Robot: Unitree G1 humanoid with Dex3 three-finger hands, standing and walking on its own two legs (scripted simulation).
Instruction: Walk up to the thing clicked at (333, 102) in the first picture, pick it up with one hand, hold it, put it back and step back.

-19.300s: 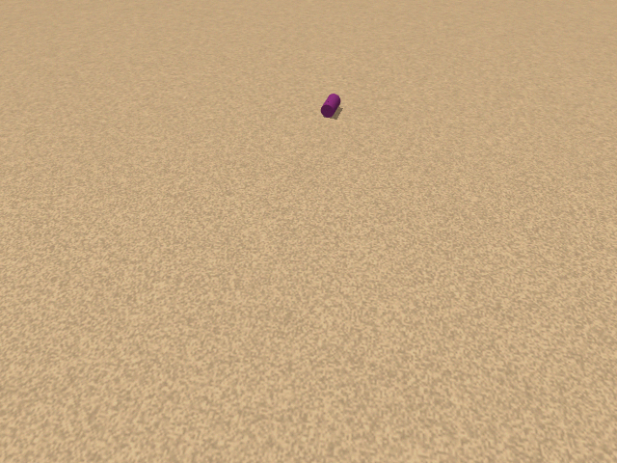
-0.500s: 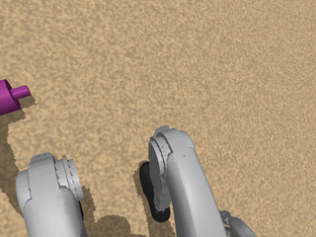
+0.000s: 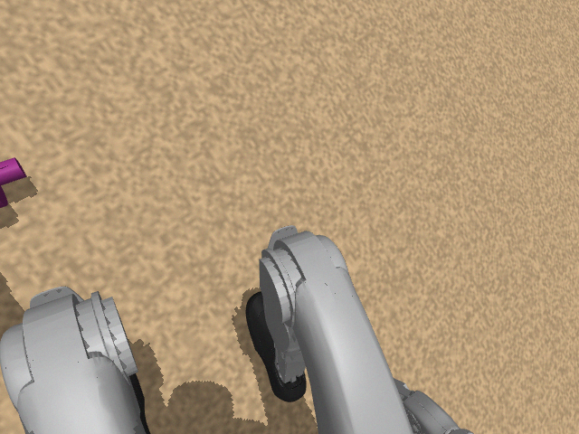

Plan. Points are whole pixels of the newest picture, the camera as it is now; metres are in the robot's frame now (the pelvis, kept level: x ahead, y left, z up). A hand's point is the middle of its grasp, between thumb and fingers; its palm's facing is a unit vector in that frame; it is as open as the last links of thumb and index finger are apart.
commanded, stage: rest palm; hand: left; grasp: from above
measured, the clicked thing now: out of the picture +0.45 +0.32 -0.26
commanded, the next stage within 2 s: close in 0.06 s
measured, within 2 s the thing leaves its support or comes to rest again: neither
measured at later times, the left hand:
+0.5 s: hand out of the picture +0.43 +0.33 -0.24, palm faces -0.40 -0.18 -0.90, open 12.8 cm
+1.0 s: hand out of the picture +0.43 +0.34 -0.24, palm faces -0.41 -0.20 -0.89, open 11.2 cm
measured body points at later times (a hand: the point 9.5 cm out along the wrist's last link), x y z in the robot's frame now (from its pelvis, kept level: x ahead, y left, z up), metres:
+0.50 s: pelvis +0.00 +0.00 +0.00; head +0.26 +0.12 +0.34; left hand +0.45 +0.34 -0.19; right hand +0.05 -0.26 -0.06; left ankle +0.06 +0.13 -0.27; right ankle +0.11 -0.13 -0.27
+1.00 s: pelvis +0.00 +0.00 +0.00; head +0.27 +0.12 +0.33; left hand +0.45 +0.35 -0.19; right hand +0.04 -0.26 -0.06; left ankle +0.06 +0.13 -0.27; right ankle +0.11 -0.13 -0.27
